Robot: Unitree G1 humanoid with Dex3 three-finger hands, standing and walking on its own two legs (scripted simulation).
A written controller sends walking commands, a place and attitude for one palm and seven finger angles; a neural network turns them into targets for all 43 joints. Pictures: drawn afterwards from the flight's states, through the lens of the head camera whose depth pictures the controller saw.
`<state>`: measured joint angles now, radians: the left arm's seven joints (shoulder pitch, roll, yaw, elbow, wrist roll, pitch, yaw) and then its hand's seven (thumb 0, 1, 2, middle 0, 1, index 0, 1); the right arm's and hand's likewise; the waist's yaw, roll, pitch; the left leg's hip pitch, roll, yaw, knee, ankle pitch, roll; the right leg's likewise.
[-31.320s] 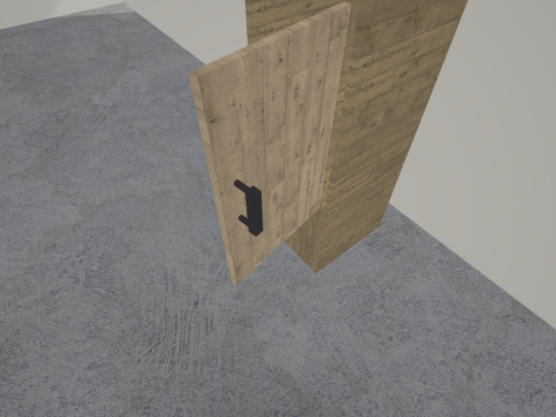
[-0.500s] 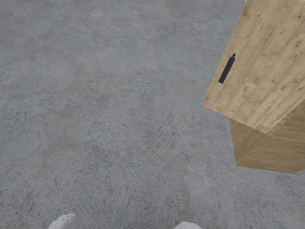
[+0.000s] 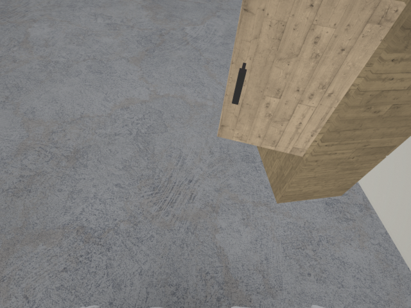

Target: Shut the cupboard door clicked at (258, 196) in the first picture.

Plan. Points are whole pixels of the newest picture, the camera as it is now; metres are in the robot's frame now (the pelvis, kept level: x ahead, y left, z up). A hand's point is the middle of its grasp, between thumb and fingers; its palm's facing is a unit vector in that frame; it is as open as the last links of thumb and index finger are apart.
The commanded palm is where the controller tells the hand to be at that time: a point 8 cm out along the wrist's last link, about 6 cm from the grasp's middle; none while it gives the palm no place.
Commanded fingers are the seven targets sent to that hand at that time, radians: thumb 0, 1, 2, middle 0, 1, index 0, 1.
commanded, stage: turn to face it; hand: left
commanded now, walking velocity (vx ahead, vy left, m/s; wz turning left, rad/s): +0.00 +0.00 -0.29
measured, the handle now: (239, 83) +0.76 -0.06 -0.03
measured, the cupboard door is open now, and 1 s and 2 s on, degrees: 67 67 67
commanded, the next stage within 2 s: take the last steps up to it in 0.18 s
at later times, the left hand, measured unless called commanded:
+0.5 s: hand out of the picture +0.13 +0.16 -0.16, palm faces -0.14 -0.97 -0.19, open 7.4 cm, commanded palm none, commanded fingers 0.00 0.90 0.90 -0.20 -0.30 -0.20 -0.30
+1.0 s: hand (193, 224) +0.33 +0.04 -0.17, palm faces -0.27 -0.94 -0.18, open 7.4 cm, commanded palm none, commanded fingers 0.00 0.90 0.90 -0.20 -0.30 -0.20 -0.30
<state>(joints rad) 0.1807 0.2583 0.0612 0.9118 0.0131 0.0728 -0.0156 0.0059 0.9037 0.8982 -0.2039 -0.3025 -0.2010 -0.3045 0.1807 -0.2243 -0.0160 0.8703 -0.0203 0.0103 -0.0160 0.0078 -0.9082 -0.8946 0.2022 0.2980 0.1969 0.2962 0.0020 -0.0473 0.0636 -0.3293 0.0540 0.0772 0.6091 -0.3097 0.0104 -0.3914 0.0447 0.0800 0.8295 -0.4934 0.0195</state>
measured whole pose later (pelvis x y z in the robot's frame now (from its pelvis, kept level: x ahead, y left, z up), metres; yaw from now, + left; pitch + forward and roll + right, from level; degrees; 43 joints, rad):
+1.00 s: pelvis +0.17 -0.11 -0.01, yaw -13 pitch +0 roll -1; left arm 0.09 0.20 0.05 1.00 0.02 -0.04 -0.03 0.00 0.91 0.90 -0.20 -0.30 -0.20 -0.30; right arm 0.45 -0.16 -0.03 1.12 -0.01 0.00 0.00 0.01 -0.91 -0.89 0.20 0.30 0.20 0.30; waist -0.06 0.01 0.09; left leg -0.14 0.16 0.11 0.78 -0.53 -0.05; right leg -0.39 -0.03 -0.11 0.61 -0.21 -0.03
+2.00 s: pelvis +0.24 -0.10 +0.00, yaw -14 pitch -2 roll -1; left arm 0.25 0.21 0.00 0.88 0.01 0.02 0.04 0.00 0.91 0.90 -0.20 -0.30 -0.20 -0.30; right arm 0.27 -0.18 0.00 0.91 -0.02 0.02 0.00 0.01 -0.91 -0.89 0.20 0.30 0.20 0.30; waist -0.01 0.02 0.02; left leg -0.28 -0.04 0.06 0.57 -0.26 0.07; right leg -0.22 -0.03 -0.03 0.55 -0.30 0.01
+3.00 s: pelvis +0.23 -0.09 +0.01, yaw -11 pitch +0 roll -1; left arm 0.37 0.17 -0.02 1.05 0.02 -0.02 0.04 0.00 0.91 0.90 -0.20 -0.30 -0.20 -0.30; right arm 0.27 -0.16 0.00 1.07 0.00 -0.01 -0.01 0.01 -0.91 -0.89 0.20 0.30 0.20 0.30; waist 0.01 -0.04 0.00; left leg -0.25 -0.08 0.02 0.40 -0.14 0.09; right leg -0.20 0.00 0.06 0.42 -0.22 0.03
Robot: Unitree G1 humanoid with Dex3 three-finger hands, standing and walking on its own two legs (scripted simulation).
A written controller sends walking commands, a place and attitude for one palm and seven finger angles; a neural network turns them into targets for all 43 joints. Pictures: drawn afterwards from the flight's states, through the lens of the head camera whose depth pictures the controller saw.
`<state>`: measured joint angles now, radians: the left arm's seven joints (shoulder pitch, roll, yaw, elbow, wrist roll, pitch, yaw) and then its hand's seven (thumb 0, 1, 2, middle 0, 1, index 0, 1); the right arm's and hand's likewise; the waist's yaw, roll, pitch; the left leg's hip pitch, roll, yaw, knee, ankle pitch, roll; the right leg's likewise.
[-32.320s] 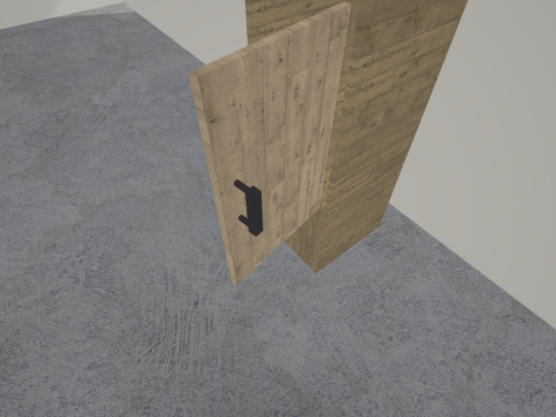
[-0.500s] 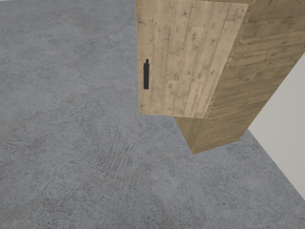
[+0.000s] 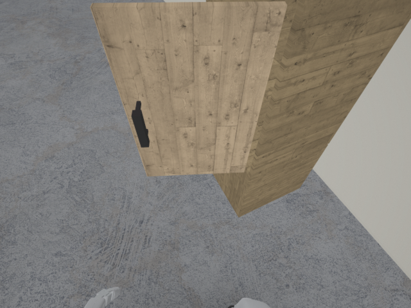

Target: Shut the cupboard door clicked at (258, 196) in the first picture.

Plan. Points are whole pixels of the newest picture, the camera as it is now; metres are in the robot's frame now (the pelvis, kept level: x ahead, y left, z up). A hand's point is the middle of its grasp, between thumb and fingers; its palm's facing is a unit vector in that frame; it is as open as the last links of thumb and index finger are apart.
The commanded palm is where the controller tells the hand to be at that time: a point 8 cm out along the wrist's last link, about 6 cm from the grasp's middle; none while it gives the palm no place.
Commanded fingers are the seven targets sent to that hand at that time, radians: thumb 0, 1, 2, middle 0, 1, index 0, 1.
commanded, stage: take the last steps up to it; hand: left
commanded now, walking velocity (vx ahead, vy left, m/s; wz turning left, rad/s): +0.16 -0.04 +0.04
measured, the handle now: (141, 124) +0.56 +0.17 -0.02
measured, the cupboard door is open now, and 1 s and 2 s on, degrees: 67 67 67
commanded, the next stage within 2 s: come to a stop and stand still in 0.04 s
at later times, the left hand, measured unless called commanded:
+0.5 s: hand out of the picture +0.12 +0.16 -0.16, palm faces +0.08 -0.97 -0.22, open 7.3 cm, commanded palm none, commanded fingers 0.00 0.90 0.90 -0.20 -0.30 -0.20 -0.30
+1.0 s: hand out of the picture +0.14 +0.22 -0.14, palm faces +0.00 -0.97 -0.25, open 7.4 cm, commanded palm none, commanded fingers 0.00 0.90 0.90 -0.20 -0.30 -0.20 -0.30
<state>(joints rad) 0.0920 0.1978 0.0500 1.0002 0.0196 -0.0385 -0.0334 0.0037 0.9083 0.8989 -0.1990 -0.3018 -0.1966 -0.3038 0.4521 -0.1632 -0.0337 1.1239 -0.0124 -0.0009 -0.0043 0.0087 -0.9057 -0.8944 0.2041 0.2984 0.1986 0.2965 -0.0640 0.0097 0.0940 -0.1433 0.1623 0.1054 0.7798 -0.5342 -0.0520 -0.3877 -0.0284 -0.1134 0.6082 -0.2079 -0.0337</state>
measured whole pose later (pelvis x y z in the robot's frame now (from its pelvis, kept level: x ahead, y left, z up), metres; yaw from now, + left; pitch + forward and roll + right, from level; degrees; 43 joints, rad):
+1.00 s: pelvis +0.06 +0.02 +0.01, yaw -1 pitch -2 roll -1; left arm 0.25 0.21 0.00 0.88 0.01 0.02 0.04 0.00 0.91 0.90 -0.20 -0.30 -0.20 -0.30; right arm 0.27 -0.18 0.00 0.91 -0.02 0.02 0.00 0.01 -0.91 -0.89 0.20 0.30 0.20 0.30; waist -0.01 0.02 0.02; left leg -0.28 -0.04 0.06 0.57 -0.26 0.07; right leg -0.22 -0.03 -0.03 0.55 -0.30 0.01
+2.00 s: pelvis +0.05 +0.04 +0.02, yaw +2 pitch +0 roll -1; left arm 0.37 0.17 -0.02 1.05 0.02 -0.02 0.04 0.00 0.91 0.90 -0.20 -0.30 -0.20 -0.30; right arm 0.27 -0.16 0.00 1.07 0.00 -0.01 -0.01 0.01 -0.91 -0.89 0.20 0.30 0.20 0.30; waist 0.01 -0.04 0.00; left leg -0.25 -0.08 0.02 0.40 -0.14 0.09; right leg -0.20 0.00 0.06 0.42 -0.22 0.03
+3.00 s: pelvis +0.12 -0.02 +0.02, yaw +1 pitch +1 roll +0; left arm 0.37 0.14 -0.01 1.07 0.00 -0.02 0.05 0.00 0.91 0.90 -0.20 -0.30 -0.20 -0.30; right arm 0.24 -0.15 -0.01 1.09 0.01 0.00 -0.05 0.01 -0.91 -0.89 0.20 0.30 0.20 0.30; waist 0.01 -0.04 0.02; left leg -0.20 0.02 0.03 0.51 -0.30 0.00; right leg -0.13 0.07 0.01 0.45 -0.31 -0.04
